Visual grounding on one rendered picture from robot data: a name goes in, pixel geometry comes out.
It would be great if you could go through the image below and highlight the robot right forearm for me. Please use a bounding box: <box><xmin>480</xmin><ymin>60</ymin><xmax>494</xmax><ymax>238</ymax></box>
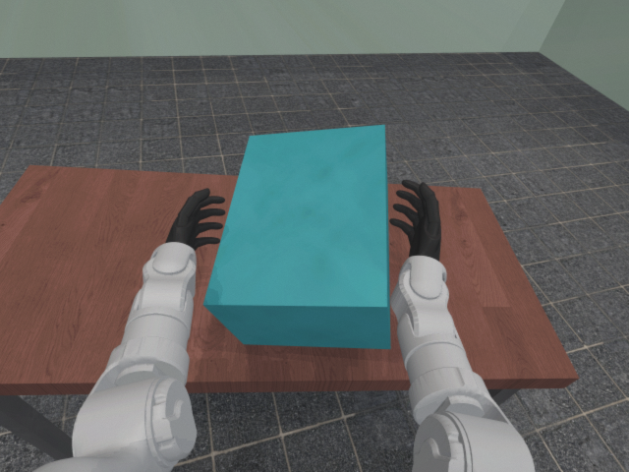
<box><xmin>390</xmin><ymin>256</ymin><xmax>536</xmax><ymax>472</ymax></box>

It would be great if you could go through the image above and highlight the robot left forearm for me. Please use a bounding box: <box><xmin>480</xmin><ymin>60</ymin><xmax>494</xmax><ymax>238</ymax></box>
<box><xmin>72</xmin><ymin>242</ymin><xmax>197</xmax><ymax>457</ymax></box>

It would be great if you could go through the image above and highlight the carton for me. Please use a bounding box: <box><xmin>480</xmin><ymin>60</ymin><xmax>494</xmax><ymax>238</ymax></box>
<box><xmin>203</xmin><ymin>125</ymin><xmax>390</xmax><ymax>349</ymax></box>

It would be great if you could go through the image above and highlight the table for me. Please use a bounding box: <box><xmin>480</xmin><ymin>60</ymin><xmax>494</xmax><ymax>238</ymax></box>
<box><xmin>0</xmin><ymin>165</ymin><xmax>580</xmax><ymax>460</ymax></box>

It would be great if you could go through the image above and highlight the right robot hand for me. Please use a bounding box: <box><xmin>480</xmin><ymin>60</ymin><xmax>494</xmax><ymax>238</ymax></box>
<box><xmin>389</xmin><ymin>180</ymin><xmax>441</xmax><ymax>261</ymax></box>

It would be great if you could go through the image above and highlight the right robot upper arm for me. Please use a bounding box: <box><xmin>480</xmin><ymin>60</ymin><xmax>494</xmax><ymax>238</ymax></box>
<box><xmin>412</xmin><ymin>410</ymin><xmax>535</xmax><ymax>472</ymax></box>

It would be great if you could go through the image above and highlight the left robot hand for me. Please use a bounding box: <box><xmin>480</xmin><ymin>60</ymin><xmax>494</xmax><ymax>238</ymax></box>
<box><xmin>165</xmin><ymin>188</ymin><xmax>225</xmax><ymax>250</ymax></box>

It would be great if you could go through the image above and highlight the left robot upper arm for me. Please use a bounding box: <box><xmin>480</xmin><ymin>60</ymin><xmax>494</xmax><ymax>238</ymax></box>
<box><xmin>32</xmin><ymin>376</ymin><xmax>197</xmax><ymax>472</ymax></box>

